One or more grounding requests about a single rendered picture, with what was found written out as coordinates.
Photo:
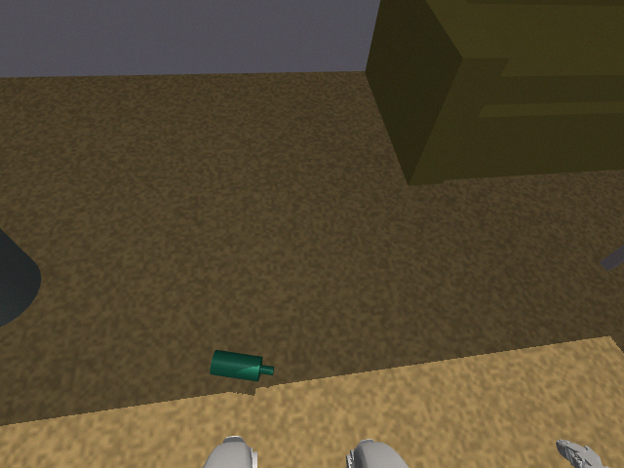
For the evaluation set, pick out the right robot hand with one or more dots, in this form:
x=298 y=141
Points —
x=578 y=456

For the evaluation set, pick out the sofa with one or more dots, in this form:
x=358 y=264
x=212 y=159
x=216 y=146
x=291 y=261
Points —
x=487 y=88

